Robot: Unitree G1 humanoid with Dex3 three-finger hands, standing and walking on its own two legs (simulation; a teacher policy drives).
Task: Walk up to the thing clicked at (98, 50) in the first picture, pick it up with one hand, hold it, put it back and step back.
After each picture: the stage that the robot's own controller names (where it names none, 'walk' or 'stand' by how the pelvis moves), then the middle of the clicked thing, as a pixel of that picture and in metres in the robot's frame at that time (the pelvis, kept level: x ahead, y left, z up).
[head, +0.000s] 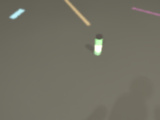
stand; (98, 44) +1.29 -0.15 -0.65
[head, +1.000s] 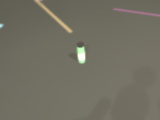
walk; (81, 52) +1.17 +0.13 -0.63
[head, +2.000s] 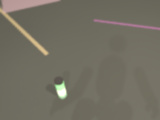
walk; (60, 88) +0.70 +0.26 -0.64
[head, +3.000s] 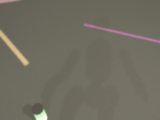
stand; (40, 114) +0.42 +0.28 -0.63
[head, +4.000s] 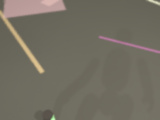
stand; out of the picture +0.44 +0.26 -0.65
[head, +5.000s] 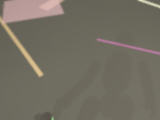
stand; out of the picture +0.44 +0.28 -0.66
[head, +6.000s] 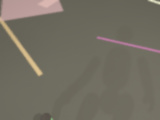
stand; out of the picture +0.42 +0.28 -0.66
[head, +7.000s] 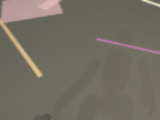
stand; out of the picture +0.42 +0.28 -0.66
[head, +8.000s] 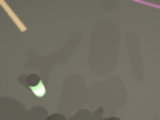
go down; (36, 86) +0.45 +0.29 -0.49
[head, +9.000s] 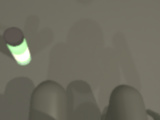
go down; (19, 48) +0.48 +0.32 -0.25
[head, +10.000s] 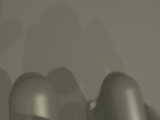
close in; out of the picture +0.46 +0.35 -0.19
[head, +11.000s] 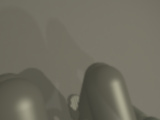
close; out of the picture +0.44 +0.37 -0.15
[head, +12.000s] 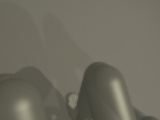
lift; out of the picture +0.43 +0.37 -0.16
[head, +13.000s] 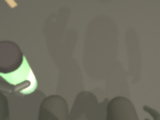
lift; (18, 73) +0.34 +0.23 -0.01
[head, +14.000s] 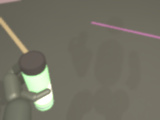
hold; (39, 84) +0.33 +0.17 +0.02
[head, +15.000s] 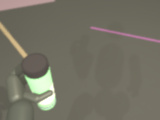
hold; (41, 85) +0.33 +0.16 +0.03
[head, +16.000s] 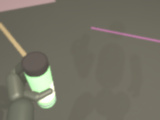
hold; (41, 84) +0.33 +0.16 +0.04
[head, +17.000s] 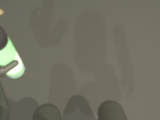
crouch; (5, 56) +0.42 +0.25 -0.04
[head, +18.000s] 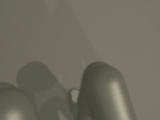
lower; out of the picture +0.45 +0.34 -0.17
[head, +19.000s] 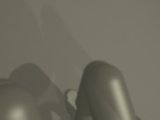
lower; out of the picture +0.44 +0.36 -0.16
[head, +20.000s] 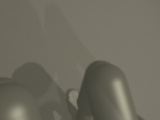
lower; out of the picture +0.43 +0.36 -0.17
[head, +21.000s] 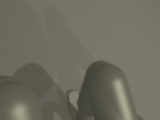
lower; out of the picture +0.42 +0.36 -0.17
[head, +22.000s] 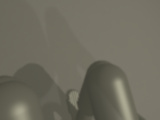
loosen; out of the picture +0.42 +0.35 -0.16
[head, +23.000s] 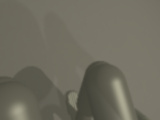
withdraw; out of the picture +0.43 +0.36 -0.16
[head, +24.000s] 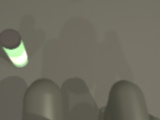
walk; (16, 50) +0.46 +0.30 -0.24
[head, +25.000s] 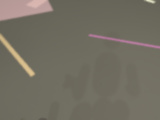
stand; out of the picture +0.39 +0.26 -0.59
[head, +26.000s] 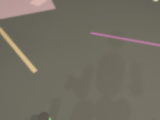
stand; out of the picture +0.42 +0.27 -0.60
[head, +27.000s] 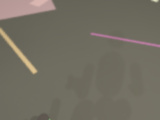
stand; out of the picture +0.41 +0.27 -0.60
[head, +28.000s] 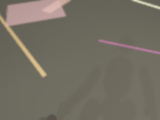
stand; out of the picture +0.44 +0.26 -0.65
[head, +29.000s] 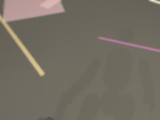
stand; out of the picture +0.40 +0.26 -0.66
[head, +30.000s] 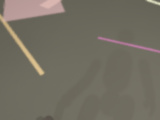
walk; out of the picture +0.41 +0.26 -0.66
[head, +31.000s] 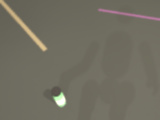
walk; (58, 97) +0.50 +0.25 -0.64
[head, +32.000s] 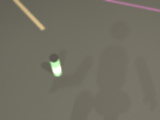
walk; (55, 65) +0.78 +0.24 -0.63
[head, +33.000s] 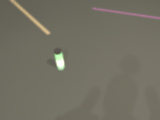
stand; (59, 59) +1.03 +0.31 -0.64
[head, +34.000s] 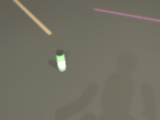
stand; (61, 60) +1.02 +0.25 -0.66
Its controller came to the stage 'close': yes
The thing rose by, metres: 0.67
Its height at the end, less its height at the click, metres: +0.00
